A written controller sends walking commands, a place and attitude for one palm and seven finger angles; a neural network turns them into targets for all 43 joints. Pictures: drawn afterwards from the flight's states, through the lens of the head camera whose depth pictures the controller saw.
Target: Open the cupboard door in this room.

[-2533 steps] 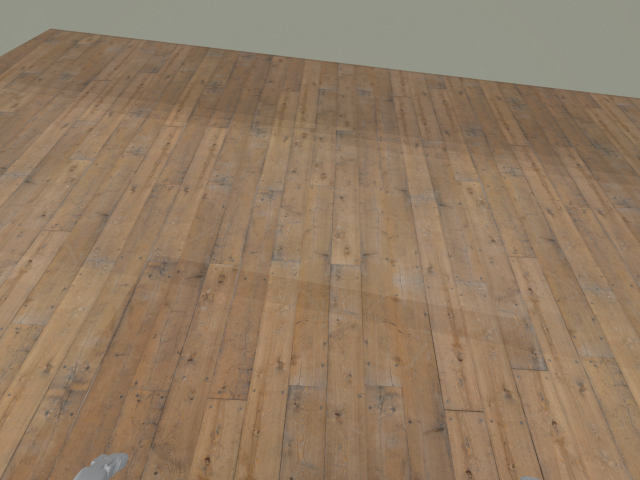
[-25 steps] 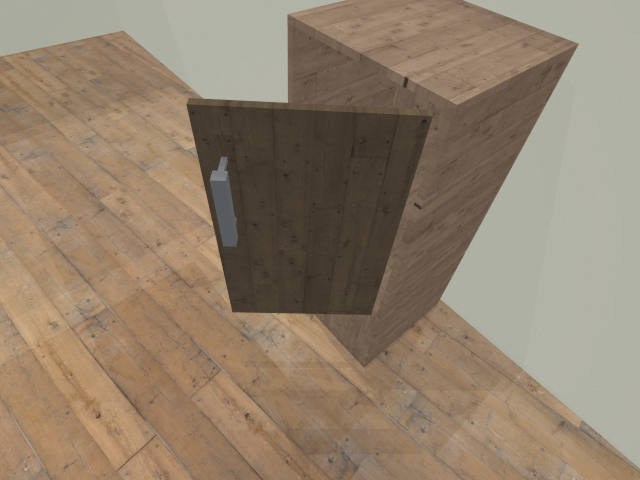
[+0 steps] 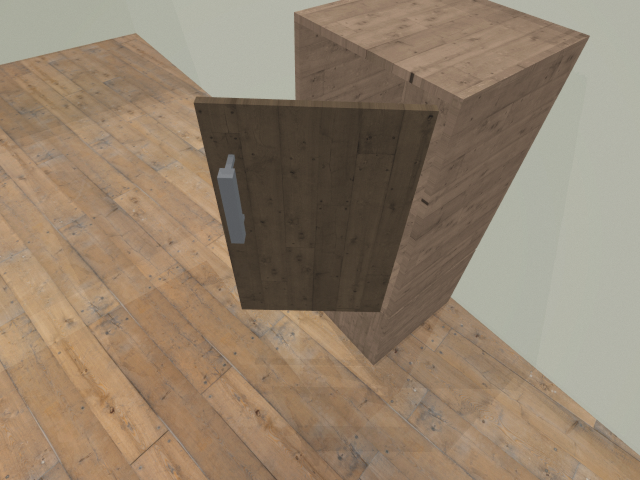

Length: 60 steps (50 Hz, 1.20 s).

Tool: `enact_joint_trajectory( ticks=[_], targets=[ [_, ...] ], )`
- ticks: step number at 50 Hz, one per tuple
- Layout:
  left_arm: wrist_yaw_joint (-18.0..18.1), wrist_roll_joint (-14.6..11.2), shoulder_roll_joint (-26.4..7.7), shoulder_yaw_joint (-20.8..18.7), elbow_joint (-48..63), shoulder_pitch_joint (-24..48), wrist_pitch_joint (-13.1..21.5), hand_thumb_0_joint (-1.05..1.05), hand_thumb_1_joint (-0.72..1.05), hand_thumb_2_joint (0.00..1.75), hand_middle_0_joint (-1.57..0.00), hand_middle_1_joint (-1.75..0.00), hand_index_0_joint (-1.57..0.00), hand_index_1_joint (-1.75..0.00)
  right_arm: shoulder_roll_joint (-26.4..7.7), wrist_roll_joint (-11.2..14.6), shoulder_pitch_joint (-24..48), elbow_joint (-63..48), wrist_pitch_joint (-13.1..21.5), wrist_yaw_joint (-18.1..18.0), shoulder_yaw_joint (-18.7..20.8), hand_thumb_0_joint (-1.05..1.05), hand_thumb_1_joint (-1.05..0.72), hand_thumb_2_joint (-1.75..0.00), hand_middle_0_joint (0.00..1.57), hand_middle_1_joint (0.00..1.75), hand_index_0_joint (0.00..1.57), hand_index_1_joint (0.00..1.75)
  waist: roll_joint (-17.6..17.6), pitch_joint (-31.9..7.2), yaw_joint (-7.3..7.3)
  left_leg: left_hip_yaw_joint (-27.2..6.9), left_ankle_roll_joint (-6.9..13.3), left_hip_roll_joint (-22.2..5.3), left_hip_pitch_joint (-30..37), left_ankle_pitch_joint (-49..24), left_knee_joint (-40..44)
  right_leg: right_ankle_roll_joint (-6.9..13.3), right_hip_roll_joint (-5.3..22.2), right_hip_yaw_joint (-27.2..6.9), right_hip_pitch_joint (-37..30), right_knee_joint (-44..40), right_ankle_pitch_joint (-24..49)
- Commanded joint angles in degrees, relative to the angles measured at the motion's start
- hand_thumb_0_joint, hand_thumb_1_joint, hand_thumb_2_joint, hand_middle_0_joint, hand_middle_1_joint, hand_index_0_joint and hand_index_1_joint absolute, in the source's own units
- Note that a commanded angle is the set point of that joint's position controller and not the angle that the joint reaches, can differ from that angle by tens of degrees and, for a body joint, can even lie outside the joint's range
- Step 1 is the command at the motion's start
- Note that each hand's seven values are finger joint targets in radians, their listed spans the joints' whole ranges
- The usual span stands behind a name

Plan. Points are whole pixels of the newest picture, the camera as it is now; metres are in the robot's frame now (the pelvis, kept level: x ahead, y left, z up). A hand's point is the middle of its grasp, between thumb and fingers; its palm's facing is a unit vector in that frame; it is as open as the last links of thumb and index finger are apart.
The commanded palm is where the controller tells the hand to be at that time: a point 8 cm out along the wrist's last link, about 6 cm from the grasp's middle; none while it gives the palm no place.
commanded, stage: look again from close up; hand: left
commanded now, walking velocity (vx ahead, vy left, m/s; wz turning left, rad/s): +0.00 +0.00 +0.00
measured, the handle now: (234, 200) +0.55 +0.19 +0.00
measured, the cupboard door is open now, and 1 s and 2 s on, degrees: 50 50 50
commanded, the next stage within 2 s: raise the hand with hooked fingers in 0.38 s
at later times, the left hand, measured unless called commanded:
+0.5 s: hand out of the picture -0.01 +0.15 -0.17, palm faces +0.02 -0.98 -0.19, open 7.4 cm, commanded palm +0.09 +0.21 -0.07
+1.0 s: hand out of the picture +0.13 +0.18 -0.07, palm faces +0.21 -0.98 -0.05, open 9.2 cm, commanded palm +0.13 +0.23 -0.04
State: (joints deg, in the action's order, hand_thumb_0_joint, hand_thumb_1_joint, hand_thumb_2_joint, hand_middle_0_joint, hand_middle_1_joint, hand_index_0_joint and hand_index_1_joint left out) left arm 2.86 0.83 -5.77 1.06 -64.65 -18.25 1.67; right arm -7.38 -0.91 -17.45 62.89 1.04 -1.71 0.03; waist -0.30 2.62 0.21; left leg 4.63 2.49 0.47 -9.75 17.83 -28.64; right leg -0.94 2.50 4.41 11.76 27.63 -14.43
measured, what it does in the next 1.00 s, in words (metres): lowers itself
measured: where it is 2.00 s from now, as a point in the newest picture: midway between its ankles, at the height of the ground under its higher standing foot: outside the picture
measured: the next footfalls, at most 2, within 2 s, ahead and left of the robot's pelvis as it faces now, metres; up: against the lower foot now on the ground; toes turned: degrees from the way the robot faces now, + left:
none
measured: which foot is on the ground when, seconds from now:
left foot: down 0.00-1.00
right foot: down 0.00-1.00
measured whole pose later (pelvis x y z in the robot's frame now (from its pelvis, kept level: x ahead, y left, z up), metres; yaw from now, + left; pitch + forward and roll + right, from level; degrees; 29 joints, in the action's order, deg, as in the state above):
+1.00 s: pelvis -0.03 -0.05 -0.08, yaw +2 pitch +13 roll -1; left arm -15.8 -15.3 -11.5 -13.7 -7.2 -28.2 31.7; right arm -15.6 0.4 -6.7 28.7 14.7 -1.6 4.4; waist -3.2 -6.2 3.0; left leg -0.1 -1.3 -2.8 -47.1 30.9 -65.1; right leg 3.8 1.9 8.3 47.9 63.7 -28.9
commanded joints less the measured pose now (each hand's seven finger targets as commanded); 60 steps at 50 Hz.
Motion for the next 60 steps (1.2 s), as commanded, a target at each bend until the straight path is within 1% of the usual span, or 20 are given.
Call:
enact_joint_trajectory(
  ticks=[1,9,23,24,25,26,27,28,29,32,33,35,37,39,42,46,49,52,54,60],
  targets=[
    [-0.1,0.1,-6.2,-1.1,2.0,-3.6,0.6,0.0,0.9,0.9,-0.2,-0.3,-0.2,-0.3,-5.3,0.2,-4.1,-3.5,1.6,-0.2,0.2,0.0,-0.9,-0.9,0.2,0.3,0.2,0.3,5.3,-2.7,-0.61,-7.8,0.0,-6.7,-2.7,-14.5,5.3,3.4,3.6,-3.9,-1.9,-1.0,5.6],
    [-0.6,0.1,-6.3,-0.8,2.6,-2.6,-0.5,0.0,0.9,0.9,-0.2,-0.3,-0.2,-0.3,-6.4,0.2,-3.3,-3.5,0.8,0.2,-0.2,0.0,-0.9,-0.9,0.2,0.3,0.2,0.3,0.3,6.8,-0.07,-9.0,0.3,-6.1,-9.2,1.4,11.4,3.0,3.0,-4.4,1.5,-3.3,-1.2],
    [-0.6,-0.2,-7.9,-1.2,2.9,-2.0,0.1,0.0,0.9,0.9,-0.2,-0.3,-0.2,-0.3,-6.0,0.3,-3.2,-0.6,1.2,0.2,-0.4,0.0,-0.9,-0.9,0.2,0.3,0.2,0.3,-0.5,1.3,0.17,-6.2,-0.1,-5.9,-3.2,-8.9,9.1,2.9,4.4,-5.3,-1.4,-4.5,6.4],
    [1.5,0.3,-9.7,-1.3,0.7,-6.2,0.5,0.0,0.9,0.9,-0.2,-0.3,-0.2,-0.3,-8.3,0.9,2.5,-4.4,1.2,0.5,0.3,0.0,-0.9,-0.9,0.2,0.3,0.2,0.3,-8.0,2.6,2.23,-4.8,-1.9,-7.3,-6.7,-12.2,-1.6,2.1,6.9,-7.6,-0.3,-4.1,26.0],
    [1.1,-11.7,-22.3,-8.4,90.4,37.9,13.4,0.0,0.88,0.89,-0.2,-0.32,-0.2,-0.32,-18.1,3.6,1.9,-24.6,9.7,-2.1,1.5,0.0,-0.9,-0.9,0.2,0.3,0.2,0.3,7.5,-26.6,-5.6,-5.1,-1.2,-1.0,7.6,-15.2,5.0,2.5,0.7,-3.7,-4.6,0.4,16.5],
    [3.8,-6.6,-18.1,-7.1,75.0,13.3,9.8,0.0,0.85,0.88,-0.2,-0.33,-0.2,-0.33,-12.3,3.2,7.5,-21.1,14.9,-3.8,-0.4,0.0,-0.9,-0.9,0.2,0.3,0.2,0.3,15.6,-23.5,-0.03,-3.6,-1.4,-2.2,8.5,-20.2,6.1,3.9,-1.7,-2.8,-2.4,2.6,6.9],
    [6.6,-7.7,-14.6,-6.3,69.0,10.9,6.7,0.0,0.83,0.87,-0.21,-0.34,-0.21,-0.34,-12.5,3.3,6.2,-17.1,16.4,-3.7,0.8,0.0,-0.9,-0.9,0.2,0.3,0.2,0.3,15.2,-18.3,-1.54,-3.5,-3.1,-2.4,3.1,-14.1,5.9,3.1,-1.4,-0.7,0.8,2.8,2.0],
    [6.7,-8.3,-1.3,0.6,57.0,-5.4,0.9,0.0,0.81,0.86,-0.21,-0.36,-0.21,-0.36,-9.8,4.0,4.7,-16.8,16.4,-3.3,1.3,0.0,-0.9,-0.9,0.2,0.3,0.2,0.3,8.8,-9.1,-1.88,-5.3,-2.8,-2.5,-2.8,-8.5,6.8,2.6,-1.4,0.7,4.3,1.9,0.7],
    [5.3,-11.0,-2.0,0.9,67.0,1.5,2.0,0.0,0.78,0.85,-0.21,-0.37,-0.21,-0.37,-11.7,4.8,6.3,-21.2,17.1,-3.4,1.2,0.0,-0.9,-0.9,0.2,0.3,0.2,0.3,5.6,-1.8,-1.98,-6.5,-2.3,-2.1,-6.8,-4.7,6.2,2.2,-1.0,0.9,5.8,0.8,0.1],
    [2.0,-9.2,-7.1,-6.1,60.8,-2.1,10.4,0.0,0.71,0.82,-0.21,-0.42,-0.21,-0.42,-14.3,2.6,6.3,-25.2,19.0,-2.9,3.2,0.0,-0.9,-0.9,0.2,0.3,0.2,0.3,-5.9,0.2,-2.96,-6.2,-1.6,0.0,-13.5,-2.3,-2.0,1.9,-1.5,1.5,14.1,2.1,-5.7],
    [-0.2,-9.7,-4.6,-6.4,56.3,-7.2,13.5,0.0,0.69,0.81,-0.22,-0.43,-0.22,-0.43,-13.6,2.0,6.1,-26.7,18.9,-2.3,3.8,0.0,-0.9,-0.9,0.2,0.3,0.2,0.3,-12.7,-0.3,-1.31,-5.8,-1.9,0.0,-16.5,-2.4,-4.7,1.7,-1.7,1.9,16.7,4.2,-7.9],
    [-6.2,-12.1,-2.7,-8.6,51.4,-18.8,21.2,0.0,0.64,0.79,-0.22,-0.47,-0.22,-0.47,-13.3,1.4,8.4,-30.0,19.0,-0.7,4.9,0.0,-0.9,-0.9,0.2,0.3,0.2,0.3,-18.0,-3.0,2.47,-4.5,-2.5,0.5,-23.9,-1.6,-10.7,1.8,-1.9,1.2,19.7,9.8,-8.7],
    [-13.4,-14.6,-6.7,-14.6,50.3,-23.2,28.5,0.0,0.6,0.77,-0.22,-0.5,-0.22,-0.5,-13.6,1.5,9.5,-32.8,18.3,1.1,6.1,0.0,-0.9,-0.9,0.2,0.3,0.2,0.3,-12.5,-7.3,4.99,-3.0,-3.3,1.7,-27.7,-3.2,-15.5,2.5,-1.3,-1.1,17.1,14.7,-3.0],
    [-20.1,-16.3,-10.1,-17.6,52.1,-20.2,34.6,0.0,0.55,0.75,-0.22,-0.53,-0.22,-0.53,-14.1,1.6,11.8,-36.3,17.8,2.0,6.3,0.0,-0.9,-0.9,0.2,0.3,0.2,0.3,-6.1,-11.3,4.2,-2.0,-3.6,2.4,-31.2,-4.0,-20.8,2.8,-0.5,-2.9,17.3,19.3,2.5],
    [-21.9,-17.1,-14.8,-21.4,58.8,-13.6,34.3,0.0,0.48,0.72,-0.23,-0.57,-0.23,-0.57,-13.8,1.8,12.0,-39.8,16.0,1.6,6.1,0.0,-0.9,-0.9,0.2,0.3,0.2,0.3,-0.5,-17.4,4.8,-1.0,-2.5,2.7,-35.8,-2.7,-25.3,2.3,0.3,-7.3,18.5,22.2,1.1],
    [-18.6,-17.9,-16.0,-21.1,77.8,0.6,36.8,0.0,0.39,0.68,-0.24,-0.63,-0.24,-0.63,-12.2,1.7,8.9,-41.3,15.8,0.4,5.5,0.0,-0.9,-0.9,0.2,0.3,0.2,0.3,9.8,-24.3,1.18,-2.6,-1.4,0.9,-32.3,-4.2,-28.9,2.2,-0.6,-8.3,22.3,23.9,-0.4],
    [-18.7,-17.6,-14.5,-17.0,83.7,5.7,39.6,0.0,0.32,0.65,-0.24,-0.68,-0.24,-0.68,-12.3,1.5,6.9,-38.8,16.2,-0.9,4.8,0.0,-0.9,-0.9,0.2,0.3,0.2,0.3,7.2,-24.3,-2.87,-4.6,-0.7,-0.6,-32.4,-3.4,-31.7,2.2,-1.6,-8.1,26.6,24.5,-1.7],
    [-23.2,-18.3,-14.1,-12.7,78.4,8.2,37.4,0.0,0.25,0.62,-0.25,-0.72,-0.25,-0.72,-14.1,2.0,6.2,-37.0,16.9,-1.7,3.5,0.0,-0.9,-0.9,0.2,0.3,0.2,0.3,6.8,-20.1,-5.43,-5.7,-0.4,-1.3,-34.8,-1.0,-33.1,2.3,-2.4,-7.1,29.8,24.6,-4.7],
    [-26.0,-18.4,-16.3,-14.4,71.8,7.7,32.8,0.0,0.2,0.6,-0.25,-0.75,-0.25,-0.75,-14.6,3.0,6.3,-36.3,17.0,-2.4,3.5,0.0,-0.9,-0.9,0.2,0.3,0.2,0.3,3.1,-19.0,-5.19,-6.0,-0.4,-1.3,-37.3,1.9,-32.1,1.8,-2.3,-7.3,28.8,22.7,-8.6],
    [-27.1,-22.7,-21.9,-26.4,66.3,-0.9,15.8,0.0,0.06,0.54,-0.26,-0.84,-0.26,-0.84,-13.8,3.9,9.1,-41.0,14.5,-3.0,2.9,0.0,-0.9,-0.9,0.2,0.3,0.2,0.3,-1.9,-27.2,2.43,-5.3,-0.9,0.4,-35.6,-3.8,-26.4,0.5,-0.2,-7.6,14.0,19.2,-3.8]
  ],
)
